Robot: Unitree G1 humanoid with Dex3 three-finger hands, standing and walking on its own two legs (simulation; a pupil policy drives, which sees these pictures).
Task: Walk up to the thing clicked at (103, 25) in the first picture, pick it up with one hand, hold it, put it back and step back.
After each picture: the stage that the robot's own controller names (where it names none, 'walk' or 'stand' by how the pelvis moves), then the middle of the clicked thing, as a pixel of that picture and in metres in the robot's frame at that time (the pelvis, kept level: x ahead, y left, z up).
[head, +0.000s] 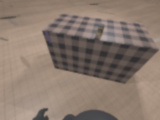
stand; (100, 29) +0.95 -0.07 +0.05
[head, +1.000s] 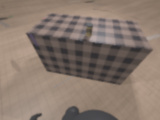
rise first; (89, 29) +0.85 +0.09 +0.07
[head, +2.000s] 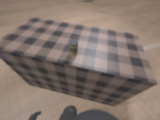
walk; (73, 48) +0.51 +0.18 +0.08
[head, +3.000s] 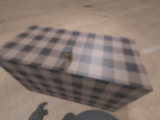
stand; (68, 55) +0.48 +0.19 +0.06
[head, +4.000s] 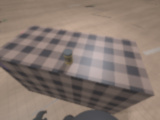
stand; (68, 57) +0.46 +0.19 +0.05
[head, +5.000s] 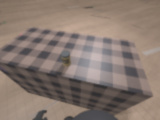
stand; (66, 58) +0.45 +0.21 +0.05
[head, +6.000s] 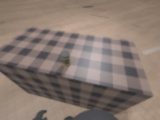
stand; (65, 59) +0.44 +0.21 +0.05
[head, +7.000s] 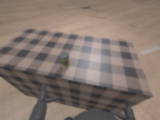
rise first; (64, 60) +0.43 +0.22 +0.05
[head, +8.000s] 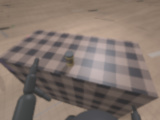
go down; (69, 59) +0.45 +0.21 +0.06
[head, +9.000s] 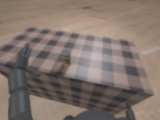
go down; (66, 58) +0.45 +0.20 +0.06
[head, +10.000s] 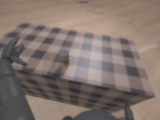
go down; (64, 59) +0.43 +0.19 +0.07
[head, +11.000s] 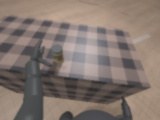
close in; (58, 54) +0.44 +0.20 +0.08
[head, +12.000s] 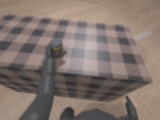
close; (58, 48) +0.47 +0.20 +0.10
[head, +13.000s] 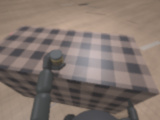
lift; (57, 60) +0.35 +0.21 +0.15
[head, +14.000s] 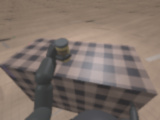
hold; (63, 50) +0.32 +0.17 +0.28
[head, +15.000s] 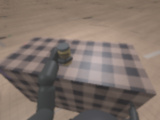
hold; (64, 54) +0.34 +0.17 +0.24
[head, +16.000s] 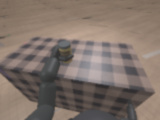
crouch; (65, 52) +0.35 +0.16 +0.24
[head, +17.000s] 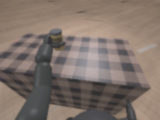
crouch; (57, 40) +0.44 +0.21 +0.25
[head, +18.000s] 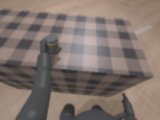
lower; (53, 45) +0.48 +0.22 +0.11
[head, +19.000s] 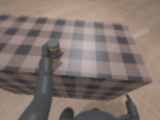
lower; (55, 49) +0.46 +0.21 +0.11
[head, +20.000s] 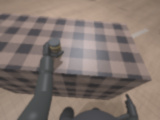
lower; (56, 48) +0.47 +0.21 +0.11
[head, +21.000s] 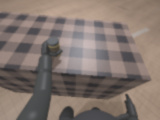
lower; (54, 47) +0.47 +0.21 +0.11
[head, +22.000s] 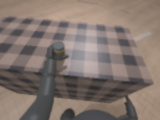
open; (60, 51) +0.45 +0.19 +0.10
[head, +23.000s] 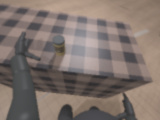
sink last; (59, 46) +0.47 +0.19 +0.11
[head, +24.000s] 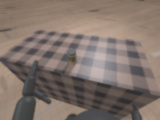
sink last; (72, 57) +0.47 +0.19 +0.08
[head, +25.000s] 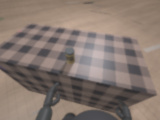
stand; (70, 56) +0.46 +0.18 +0.06
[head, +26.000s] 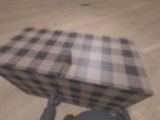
stand; (67, 58) +0.44 +0.20 +0.06
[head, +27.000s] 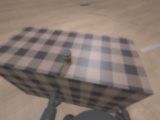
stand; (67, 58) +0.44 +0.20 +0.06
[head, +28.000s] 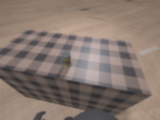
walk; (66, 60) +0.44 +0.20 +0.06
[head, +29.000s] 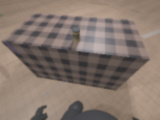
walk; (76, 35) +0.68 +0.18 +0.07
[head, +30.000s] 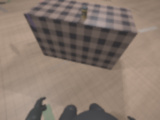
walk; (84, 12) +1.06 +0.14 +0.07
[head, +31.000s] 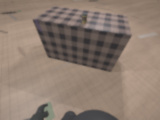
stand; (84, 18) +1.15 +0.16 +0.07
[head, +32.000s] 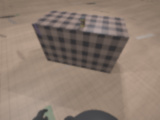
stand; (82, 22) +1.14 +0.16 +0.05
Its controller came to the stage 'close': yes
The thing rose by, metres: 0.21
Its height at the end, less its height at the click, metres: +0.00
